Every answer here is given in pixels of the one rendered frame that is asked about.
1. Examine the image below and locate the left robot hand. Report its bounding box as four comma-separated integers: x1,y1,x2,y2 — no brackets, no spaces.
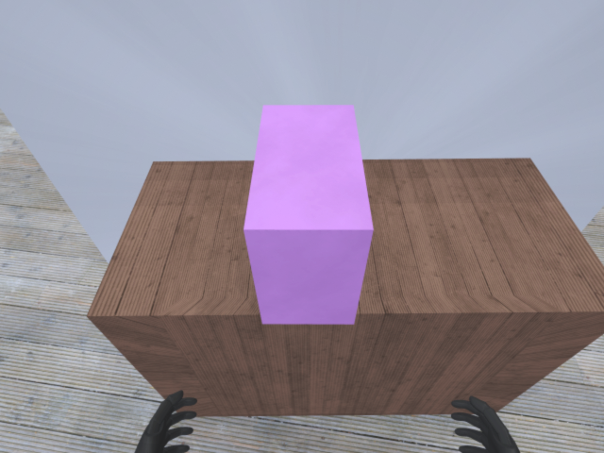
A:
135,390,197,453

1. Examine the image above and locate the right robot hand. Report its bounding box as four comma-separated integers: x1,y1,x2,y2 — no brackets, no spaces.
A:
451,396,520,453

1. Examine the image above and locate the pedestal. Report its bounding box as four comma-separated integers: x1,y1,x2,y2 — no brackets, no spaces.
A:
87,158,604,417

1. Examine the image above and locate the carton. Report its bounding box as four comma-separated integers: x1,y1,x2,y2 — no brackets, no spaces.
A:
243,105,374,325

